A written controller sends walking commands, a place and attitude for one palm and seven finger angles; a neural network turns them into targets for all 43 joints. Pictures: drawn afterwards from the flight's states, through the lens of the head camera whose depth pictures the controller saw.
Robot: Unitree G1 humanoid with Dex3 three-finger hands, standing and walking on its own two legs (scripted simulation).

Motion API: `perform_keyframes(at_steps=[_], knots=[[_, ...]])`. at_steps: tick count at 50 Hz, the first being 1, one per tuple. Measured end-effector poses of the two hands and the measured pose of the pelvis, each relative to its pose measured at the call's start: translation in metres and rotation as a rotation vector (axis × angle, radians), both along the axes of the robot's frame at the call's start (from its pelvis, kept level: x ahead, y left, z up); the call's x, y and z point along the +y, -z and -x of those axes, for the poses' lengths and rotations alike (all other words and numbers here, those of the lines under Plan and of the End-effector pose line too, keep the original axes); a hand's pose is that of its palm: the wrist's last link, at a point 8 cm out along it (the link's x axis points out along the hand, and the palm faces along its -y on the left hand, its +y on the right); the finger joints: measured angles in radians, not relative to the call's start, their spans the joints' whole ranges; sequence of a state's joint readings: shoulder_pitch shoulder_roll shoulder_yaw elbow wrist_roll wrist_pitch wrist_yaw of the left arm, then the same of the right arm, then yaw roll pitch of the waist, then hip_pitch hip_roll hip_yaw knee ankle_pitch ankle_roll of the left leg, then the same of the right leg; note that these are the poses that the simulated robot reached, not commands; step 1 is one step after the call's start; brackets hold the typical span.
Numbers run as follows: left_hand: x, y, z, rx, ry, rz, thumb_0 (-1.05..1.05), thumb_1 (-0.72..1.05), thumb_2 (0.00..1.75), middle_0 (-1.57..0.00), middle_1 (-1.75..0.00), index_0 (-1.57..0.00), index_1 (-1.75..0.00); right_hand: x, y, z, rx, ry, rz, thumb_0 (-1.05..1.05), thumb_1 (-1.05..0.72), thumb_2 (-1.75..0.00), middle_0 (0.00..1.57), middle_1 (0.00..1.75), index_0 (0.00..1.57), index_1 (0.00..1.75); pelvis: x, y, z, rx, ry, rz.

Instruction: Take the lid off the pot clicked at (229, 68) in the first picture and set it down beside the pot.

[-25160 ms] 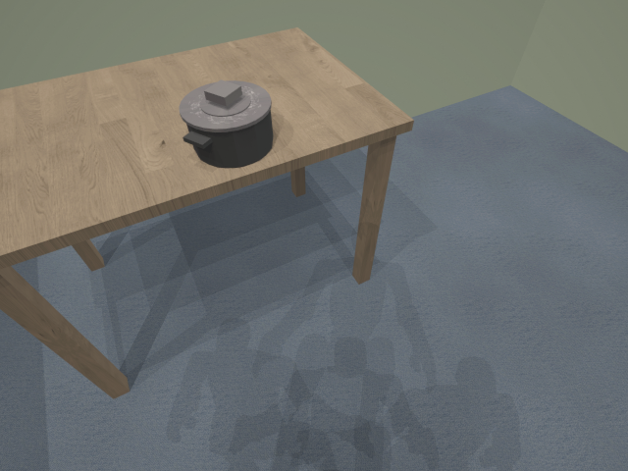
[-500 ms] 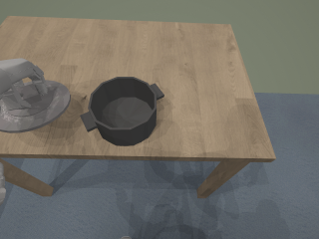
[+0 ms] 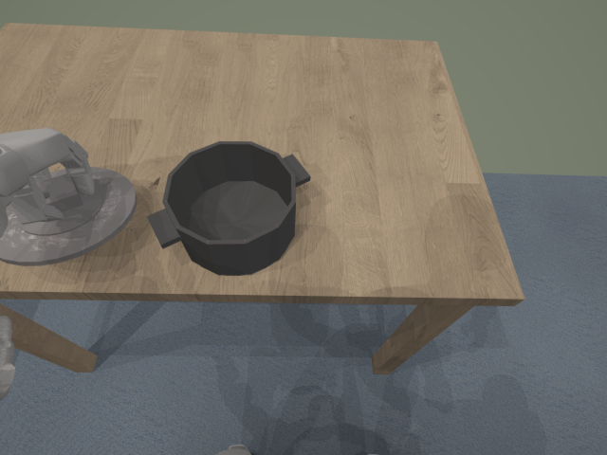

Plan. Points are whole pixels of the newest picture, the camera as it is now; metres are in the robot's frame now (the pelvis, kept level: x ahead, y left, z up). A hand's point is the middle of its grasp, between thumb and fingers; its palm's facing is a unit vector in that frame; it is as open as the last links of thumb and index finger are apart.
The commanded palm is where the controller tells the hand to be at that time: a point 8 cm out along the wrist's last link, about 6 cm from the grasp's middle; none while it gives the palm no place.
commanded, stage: lower the lid onto the table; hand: left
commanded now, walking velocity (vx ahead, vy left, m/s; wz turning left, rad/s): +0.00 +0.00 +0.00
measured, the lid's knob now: (54, 195) +0.44 +0.34 +0.05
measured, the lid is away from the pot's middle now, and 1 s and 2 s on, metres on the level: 0.24 0.24 0.24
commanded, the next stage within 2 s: open the fingers wide in 0.64 s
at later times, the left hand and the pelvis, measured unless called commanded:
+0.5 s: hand (51, 209) +0.42 +0.34 +0.05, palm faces -0.53 -0.12 -0.84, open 7.8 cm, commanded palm +0.47 +0.34 +0.11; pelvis -0.01 +0.00 -0.01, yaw -1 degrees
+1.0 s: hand (55, 227) +0.40 +0.33 +0.03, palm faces -0.48 -0.08 -0.87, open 7.5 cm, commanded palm +0.43 +0.33 +0.10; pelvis -0.01 +0.01 -0.01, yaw +0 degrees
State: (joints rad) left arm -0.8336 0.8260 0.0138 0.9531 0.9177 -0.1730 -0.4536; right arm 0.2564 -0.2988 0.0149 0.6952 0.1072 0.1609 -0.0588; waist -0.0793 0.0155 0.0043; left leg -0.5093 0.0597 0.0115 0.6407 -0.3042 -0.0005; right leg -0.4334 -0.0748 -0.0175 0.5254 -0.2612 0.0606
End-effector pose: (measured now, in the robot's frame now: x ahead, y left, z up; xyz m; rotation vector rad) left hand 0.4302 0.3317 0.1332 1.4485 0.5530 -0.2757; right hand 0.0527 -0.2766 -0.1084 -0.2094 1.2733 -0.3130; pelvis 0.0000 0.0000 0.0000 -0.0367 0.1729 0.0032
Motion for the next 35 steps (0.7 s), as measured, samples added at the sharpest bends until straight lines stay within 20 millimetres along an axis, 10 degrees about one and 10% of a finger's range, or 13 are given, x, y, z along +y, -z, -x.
perform_keyframes(at_steps=[35], knots=[[0.009,0.034,-0.001,0.036,0.019,-0.008,0.02,0.01,1.0,-0.61,-0.84,-0.8,-0.94,0.001,0.008,0.042,0.078,0.044,0.043,0.01,-0.9,-0.89,0.2,0.3,0.2,0.3,0.006,0.012,0.009,0.049,0.01,0.011]])
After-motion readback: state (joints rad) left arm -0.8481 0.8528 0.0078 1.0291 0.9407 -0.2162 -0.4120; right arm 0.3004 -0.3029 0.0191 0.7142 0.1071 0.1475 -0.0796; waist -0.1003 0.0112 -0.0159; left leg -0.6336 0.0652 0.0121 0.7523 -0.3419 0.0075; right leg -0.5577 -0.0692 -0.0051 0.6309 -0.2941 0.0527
